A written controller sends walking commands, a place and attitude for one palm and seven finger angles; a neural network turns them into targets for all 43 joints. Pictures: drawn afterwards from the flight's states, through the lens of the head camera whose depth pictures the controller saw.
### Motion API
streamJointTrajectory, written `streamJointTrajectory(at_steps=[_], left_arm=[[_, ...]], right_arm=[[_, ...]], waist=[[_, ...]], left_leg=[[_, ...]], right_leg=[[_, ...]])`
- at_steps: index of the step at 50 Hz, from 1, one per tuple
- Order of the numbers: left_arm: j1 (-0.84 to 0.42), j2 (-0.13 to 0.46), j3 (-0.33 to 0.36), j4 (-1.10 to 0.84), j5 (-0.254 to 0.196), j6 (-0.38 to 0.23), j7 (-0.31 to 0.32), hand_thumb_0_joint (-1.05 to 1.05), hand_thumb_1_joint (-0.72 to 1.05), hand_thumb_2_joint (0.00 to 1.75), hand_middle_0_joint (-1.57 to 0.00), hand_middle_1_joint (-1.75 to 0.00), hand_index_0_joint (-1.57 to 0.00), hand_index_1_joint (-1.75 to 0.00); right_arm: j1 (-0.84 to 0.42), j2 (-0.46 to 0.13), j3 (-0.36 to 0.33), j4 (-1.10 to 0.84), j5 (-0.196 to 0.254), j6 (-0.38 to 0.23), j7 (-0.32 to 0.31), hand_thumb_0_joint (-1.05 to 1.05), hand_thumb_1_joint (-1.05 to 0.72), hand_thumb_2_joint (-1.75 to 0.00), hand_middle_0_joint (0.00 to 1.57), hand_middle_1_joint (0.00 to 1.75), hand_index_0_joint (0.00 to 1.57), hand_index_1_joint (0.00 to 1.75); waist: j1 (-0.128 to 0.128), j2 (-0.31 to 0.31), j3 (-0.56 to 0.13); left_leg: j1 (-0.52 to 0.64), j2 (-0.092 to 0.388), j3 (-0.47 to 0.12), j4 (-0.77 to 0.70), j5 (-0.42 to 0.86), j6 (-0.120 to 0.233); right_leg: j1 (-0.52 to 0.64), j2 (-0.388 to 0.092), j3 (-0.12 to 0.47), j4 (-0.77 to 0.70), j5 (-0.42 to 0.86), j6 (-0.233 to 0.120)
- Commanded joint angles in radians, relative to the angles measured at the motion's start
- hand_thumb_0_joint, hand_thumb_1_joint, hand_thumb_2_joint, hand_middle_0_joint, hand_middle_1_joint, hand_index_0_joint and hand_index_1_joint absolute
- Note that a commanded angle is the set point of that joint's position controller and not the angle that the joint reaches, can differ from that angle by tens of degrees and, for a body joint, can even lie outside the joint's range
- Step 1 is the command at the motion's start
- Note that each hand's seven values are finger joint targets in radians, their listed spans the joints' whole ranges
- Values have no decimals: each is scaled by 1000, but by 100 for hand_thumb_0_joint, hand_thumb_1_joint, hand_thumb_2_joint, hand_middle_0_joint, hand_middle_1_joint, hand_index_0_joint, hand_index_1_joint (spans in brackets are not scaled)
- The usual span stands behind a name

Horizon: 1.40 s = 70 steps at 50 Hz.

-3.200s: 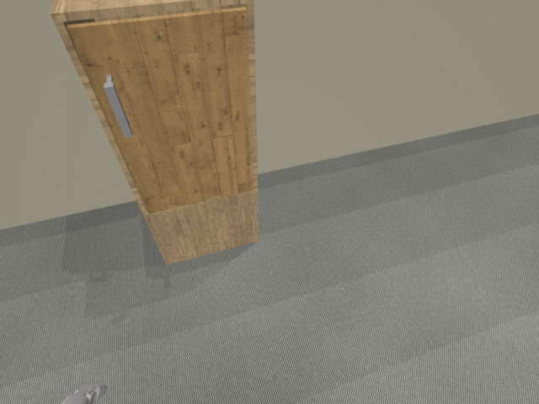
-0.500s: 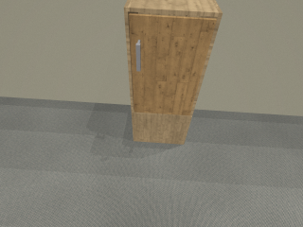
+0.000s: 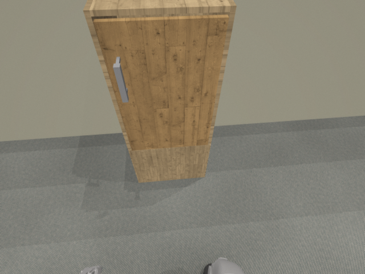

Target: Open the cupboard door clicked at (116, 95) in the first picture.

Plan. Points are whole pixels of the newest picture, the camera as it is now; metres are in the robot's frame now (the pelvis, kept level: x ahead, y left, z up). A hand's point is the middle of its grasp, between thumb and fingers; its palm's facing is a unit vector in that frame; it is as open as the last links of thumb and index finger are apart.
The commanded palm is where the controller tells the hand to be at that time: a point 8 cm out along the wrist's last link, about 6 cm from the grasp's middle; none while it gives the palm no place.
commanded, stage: take the last steps up to it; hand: left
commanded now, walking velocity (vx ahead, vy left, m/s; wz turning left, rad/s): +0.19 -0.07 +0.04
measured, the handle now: (121, 80) +0.66 +0.19 +0.03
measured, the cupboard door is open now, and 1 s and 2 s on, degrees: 0 0 0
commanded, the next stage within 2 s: come to a stop and stand still in 0.08 s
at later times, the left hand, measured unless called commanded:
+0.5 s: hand out of the picture +0.14 +0.16 -0.18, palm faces +0.09 -0.98 -0.20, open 7.3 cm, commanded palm none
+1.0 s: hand out of the picture +0.10 +0.10 -0.17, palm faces +0.09 -0.97 -0.21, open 7.3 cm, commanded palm none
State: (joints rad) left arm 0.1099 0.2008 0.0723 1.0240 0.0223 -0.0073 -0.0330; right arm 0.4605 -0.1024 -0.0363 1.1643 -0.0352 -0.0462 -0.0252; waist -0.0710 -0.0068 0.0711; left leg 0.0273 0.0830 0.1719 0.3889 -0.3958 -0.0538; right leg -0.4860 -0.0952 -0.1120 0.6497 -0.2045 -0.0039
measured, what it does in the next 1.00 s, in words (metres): steps to the right: right foot, then left foot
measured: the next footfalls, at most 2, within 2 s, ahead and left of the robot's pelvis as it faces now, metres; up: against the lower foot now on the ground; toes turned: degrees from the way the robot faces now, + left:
right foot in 0.04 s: +0.16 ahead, -0.13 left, +0.00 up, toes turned -8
left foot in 0.36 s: +0.21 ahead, +0.08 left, +0.00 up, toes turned +8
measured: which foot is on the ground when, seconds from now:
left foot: down 0.00-0.04, up 0.06-0.34, down 0.36-0.70, up 0.72-0.96, down 0.98-1.00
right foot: up 0.00-0.02, down 0.04-0.40, up 0.42-0.68, down 0.70-1.00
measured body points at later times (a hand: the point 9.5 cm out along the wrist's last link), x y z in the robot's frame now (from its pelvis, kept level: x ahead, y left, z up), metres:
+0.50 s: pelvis +0.12 -0.03 +0.00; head +0.15 -0.01 +0.45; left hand +0.14 +0.21 -0.16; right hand +0.23 -0.25 -0.14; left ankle +0.17 +0.08 -0.73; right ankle +0.09 -0.13 -0.69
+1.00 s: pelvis +0.07 -0.08 +0.00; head +0.09 -0.09 +0.45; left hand +0.10 +0.15 -0.15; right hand +0.09 -0.31 -0.16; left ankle +0.04 +0.06 -0.73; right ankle +0.10 -0.17 -0.73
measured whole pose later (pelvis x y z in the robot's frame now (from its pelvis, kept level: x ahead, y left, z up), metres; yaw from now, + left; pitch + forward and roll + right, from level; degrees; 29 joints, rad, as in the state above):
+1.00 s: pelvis +0.07 -0.08 +0.00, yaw +3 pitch -1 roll +0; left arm 0.22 0.16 0.03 1.06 0.01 0.01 0.02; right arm 0.25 -0.17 -0.03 1.10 -0.01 0.03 -0.03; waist 0.00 0.02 0.04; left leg -0.18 0.05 0.01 0.49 -0.30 -0.03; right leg -0.27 0.00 -0.11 0.53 -0.25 -0.04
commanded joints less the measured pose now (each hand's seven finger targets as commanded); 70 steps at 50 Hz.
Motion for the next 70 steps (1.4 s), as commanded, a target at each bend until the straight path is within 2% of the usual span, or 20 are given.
streamJointTrajectory(at_steps=[1, 2, 3, 5, 9, 15, 17, 20, 24, 32, 33, 34, 35, 36, 40, 44, 48, 51, 60, 70], left_arm=[[372, 154, 37, 62, 13, -47, 22, 0, 90, 90, -20, -30, -20, -30], [451, 253, 54, 74, 1, -50, 32, 0, 90, 90, -20, -30, -20, -30], [395, 247, 47, 60, -10, -44, 39, 0, 90, 90, -20, -30, -20, -30], [197, 144, 24, 5, -9, -38, 51, 0, 90, 90, -20, -30, -20, -30], [106, 50, -16, -9, 1, -53, 57, 0, 90, 90, -20, -30, -20, -30], [123, 68, -18, -4, -6, -23, 71, 0, 90, 90, -20, -30, -20, -30], [147, 77, -10, -13, -11, -1, 73, 0, 90, 90, -20, -30, -20, -30], [190, 52, -15, -42, -13, 28, 79, 0, 90, 90, -20, -30, -20, -30], [174, 56, 0, -42, -8, 39, 73, 0, 90, 90, -20, -30, -20, -30], [257, 28, -10, -37, -4, 28, 65, 0, 90, 90, -20, -30, -20, -30], [276, 51, -11, -33, 1, 21, 67, 0, 90, 90, -20, -30, -20, -30], [249, 119, -5, -42, 12, 11, 72, 0, 90, 90, -20, -30, -20, -30], [198, 178, 0, -63, 12, 9, 68, 0, 90, 90, -20, -30, -20, -30], [188, 171, 1, -72, 10, 6, 68, 0, 90, 90, -20, -30, -20, -30], [90, 124, -9, -75, 8, 6, 70, 0, 90, 90, -20, -30, -20, -30], [167, 125, -7, -37, 3, 3, 68, 0, 90, 90, -20, -30, -20, -30], [166, 69, -22, -7, -19, 2, 65, 0, 90, 90, -20, -30, -20, -30], [148, 68, -25, 22, -17, 5, 61, 0, 90, 90, -20, -30, -20, -30], [180, 58, -30, 67, -12, 12, 60, 0, 90, 90, -20, -30, -20, -30], [238, 17, -34, 81, -10, 5, 63, 0, 90, 90, -20, -30, -20, -30]], right_arm=[[25, -137, -30, -43, 19, -15, 7, 0, -90, -90, 20, 30, 20, 30], [34, -86, -13, -84, 30, -13, 6, 0, -90, -90, 20, 30, 20, 30], [-17, -112, -20, -90, 33, -5, 3, 0, -90, -90, 20, 30, 20, 30], [-90, -107, -29, -105, 18, 5, 10, 0, -90, -90, 20, 30, 20, 30], [-21, -60, -13, -80, 7, 37, 13, 0, -90, -90, 20, 30, 20, 30], [-91, -45, 9, -90, 26, 42, -1, 0, -90, -90, 20, 30, 20, 30], [-105, -116, -12, -106, 22, 47, -4, 0, -90, -90, 20, 30, 20, 30], [-182, -223, -27, -155, 19, 53, -15, 0, -90, -90, 20, 30, 20, 30], [-277, -243, -42, -205, 7, 65, -24, 0, -90, -90, 20, 30, 20, 30], [-329, -237, -58, -221, 16, 71, -2, 0, -90, -90, 20, 30, 20, 30], [-327, -215, -56, -223, 23, 72, 3, 0, -90, -90, 20, 30, 20, 30], [-318, -151, -49, -235, 31, 74, 9, 0, -90, -90, 20, 30, 20, 30], [-337, -121, -36, -254, 29, 80, 17, 0, -90, -90, 20, 30, 20, 30], [-380, -134, -39, -255, 23, 99, 13, 0, -90, -90, 20, 30, 20, 30], [-276, -127, -37, -176, 26, 93, 14, 0, -90, -90, 20, 30, 20, 30], [-263, -109, -20, -157, 26, 73, 5, 0, -90, -90, 20, 30, 20, 30], [-169, -131, 2, -95, 20, 40, -10, 0, -90, -90, 20, 30, 20, 30], [-195, -144, 6, -74, 20, 33, -13, 0, -90, -90, 20, 30, 20, 30], [-96, -110, 14, -44, 15, 52, -10, 0, -90, -90, 20, 30, 20, 30], [-41, -89, 16, -43, 17, 42, -14, 0, -90, -90, 20, 30, 20, 30]], waist=[[200, -135, -179], [191, -299, -281], [194, -201, -267], [125, -94, -94], [25, -104, -59], [52, -61, -93], [51, -17, -85], [74, 326, -61], [67, 159, -143], [91, 137, -187], [100, 63, -171], [84, -148, -120], [79, -234, -55], [105, -250, -37], [51, -136, -22], [90, -129, -60], [84, 35, -89], [97, 97, -90], [85, -6, 44], [80, 11, 24]], left_leg=[[-400, 75, 5, 468, 342, 80], [-574, -51, -35, 779, -203, 58], [-581, -13, -142, 900, -203, 79], [-616, 59, -176, 936, -50, 82], [-457, 59, -127, 677, 22, 45], [-287, -11, -98, 192, 201, 21], [-174, 25, -121, 86, 507, 41], [-189, 263, -328, -24, 1052, 212], [-90, 254, -283, 25, 979, 273], [-200, 175, -220, 53, 557, 188], [-254, 122, -195, 110, 407, 140], [-372, 15, -125, 220, 154, 69], [-409, -54, -109, 300, -64, 36], [-378, -46, -164, 415, -131, 43], [-382, -46, -171, 530, -35, 46], [-345, -45, -143, 275, -23, 37], [-152, 39, -243, -40, 316, 74], [-250, 60, -237, -48, 270, 74], [-319, 0, -203, -91, 14, 69], [-332, 5, -212, -87, 22, 79]], right_leg=[[648, -117, 166, -182, 39, -93], [759, -346, 521, -297, 162, -196], [635, -354, 522, -355, 44, -231], [395, -296, 392, -420, -148, -209], [192, -184, 118, -420, 166, -158], [278, -131, 67, -254, 517, -140], [217, -103, 66, -160, 404, -83], [156, 50, 1, 114, -245, 20], [37, 62, 113, 387, -374, 21], [272, 62, 43, -82, -109, 26], [325, 38, 74, -238, 8, 25], [318, -127, 295, -338, 91, -27], [222, -260, 375, -380, 193, -116], [119, -266, 401, -407, 129, -164], [161, -158, 247, -358, 153, -161], [291, -147, 254, -323, 193, -166], [247, -37, 176, -253, 120, -51], [347, -10, 130, -271, 91, -19], [255, -11, 180, -396, -213, -15], [241, -5, 167, -363, -162, -16]])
